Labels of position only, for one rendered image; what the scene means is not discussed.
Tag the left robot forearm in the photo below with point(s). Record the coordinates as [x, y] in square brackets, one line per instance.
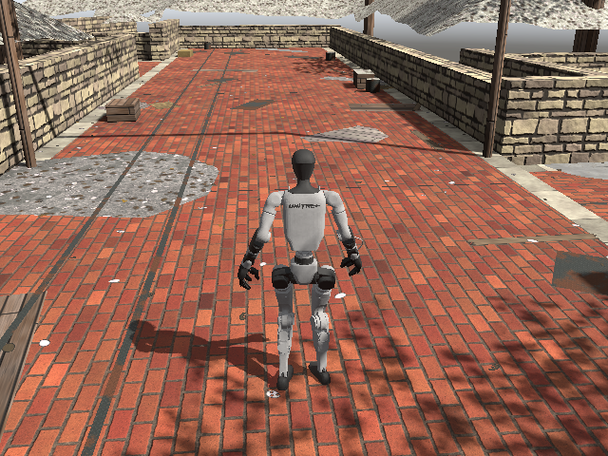
[252, 252]

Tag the left robot hand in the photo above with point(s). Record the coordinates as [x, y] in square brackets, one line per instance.
[242, 273]

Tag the robot right upper arm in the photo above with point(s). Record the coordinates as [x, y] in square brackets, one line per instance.
[339, 214]

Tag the robot right foot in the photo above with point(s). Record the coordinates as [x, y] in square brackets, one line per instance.
[323, 377]

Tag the right robot forearm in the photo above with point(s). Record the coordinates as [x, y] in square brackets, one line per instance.
[351, 247]

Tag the right robot hand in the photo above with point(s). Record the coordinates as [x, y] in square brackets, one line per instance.
[347, 261]

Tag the robot left thigh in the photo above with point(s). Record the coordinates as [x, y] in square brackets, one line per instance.
[281, 279]

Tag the robot left upper arm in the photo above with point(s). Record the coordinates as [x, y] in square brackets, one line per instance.
[268, 216]

